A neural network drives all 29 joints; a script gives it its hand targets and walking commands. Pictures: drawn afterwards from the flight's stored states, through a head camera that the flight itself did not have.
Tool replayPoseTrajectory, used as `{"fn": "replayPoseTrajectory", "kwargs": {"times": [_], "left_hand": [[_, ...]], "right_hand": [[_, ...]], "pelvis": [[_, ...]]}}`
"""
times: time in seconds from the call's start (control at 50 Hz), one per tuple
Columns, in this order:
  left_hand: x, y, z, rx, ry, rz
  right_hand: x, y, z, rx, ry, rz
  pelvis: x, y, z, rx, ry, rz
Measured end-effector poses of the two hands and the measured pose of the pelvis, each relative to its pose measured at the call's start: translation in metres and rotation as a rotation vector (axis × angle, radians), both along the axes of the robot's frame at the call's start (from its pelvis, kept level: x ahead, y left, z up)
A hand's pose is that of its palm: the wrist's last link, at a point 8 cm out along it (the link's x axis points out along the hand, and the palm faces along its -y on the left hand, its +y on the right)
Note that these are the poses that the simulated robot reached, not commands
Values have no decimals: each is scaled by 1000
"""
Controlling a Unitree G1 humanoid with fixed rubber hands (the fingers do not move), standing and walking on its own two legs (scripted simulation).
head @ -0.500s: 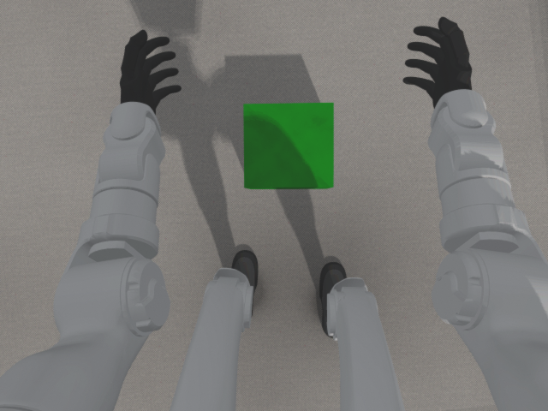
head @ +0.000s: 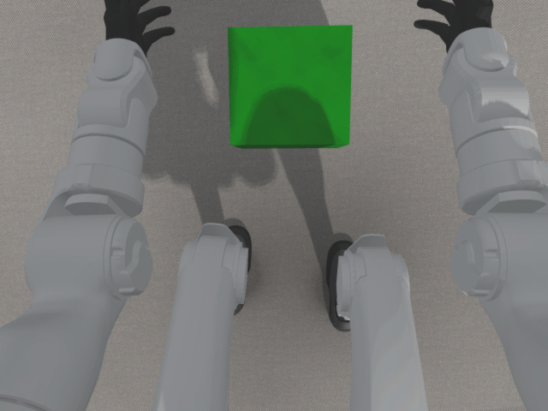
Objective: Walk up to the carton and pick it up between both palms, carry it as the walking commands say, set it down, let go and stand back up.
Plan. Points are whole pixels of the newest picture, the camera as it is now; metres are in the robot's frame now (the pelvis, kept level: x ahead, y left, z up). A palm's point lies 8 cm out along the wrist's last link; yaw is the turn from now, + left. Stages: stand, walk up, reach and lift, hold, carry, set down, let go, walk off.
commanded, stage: reach and lift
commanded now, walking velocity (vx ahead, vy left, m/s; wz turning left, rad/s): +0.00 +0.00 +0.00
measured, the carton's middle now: (289, 95) +0.53 +0.03 -0.40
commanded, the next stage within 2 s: none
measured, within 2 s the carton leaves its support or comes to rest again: neither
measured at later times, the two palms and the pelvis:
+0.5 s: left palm (171, 81) +0.52 +0.21 -0.27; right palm (412, 72) +0.54 -0.16 -0.27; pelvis -0.01 +0.00 -0.09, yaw +0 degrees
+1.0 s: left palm (181, 87) +0.52 +0.21 -0.32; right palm (402, 80) +0.54 -0.16 -0.32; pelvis -0.01 +0.00 -0.12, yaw +0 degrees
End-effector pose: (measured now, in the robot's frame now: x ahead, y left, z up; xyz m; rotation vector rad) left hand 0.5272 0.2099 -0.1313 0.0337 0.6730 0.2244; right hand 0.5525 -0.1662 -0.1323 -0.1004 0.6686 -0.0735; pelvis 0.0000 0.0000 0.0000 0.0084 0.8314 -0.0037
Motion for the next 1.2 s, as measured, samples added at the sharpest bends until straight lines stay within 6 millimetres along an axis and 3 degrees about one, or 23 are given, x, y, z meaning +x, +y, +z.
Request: {"fn": "replayPoseTrajectory", "kwargs": {"times": [0.32,0.6,0.92,1.2], "left_hand": [[-7,1,-96,-3,46,-3],[-17,-4,-163,-9,124,-19],[-12,-3,-185,-13,136,-25],[-9,-6,-183,-17,126,-34]], "right_hand": [[-4,5,-96,3,48,-3],[-14,6,-161,23,101,3],[-9,5,-183,26,106,24],[-10,14,-184,36,101,37]], "pelvis": [[-6,3,-62,3,-77,3],[-9,4,-97,8,-156,2],[-7,1,-115,9,-221,-3],[-12,3,-117,7,-242,-2]]}}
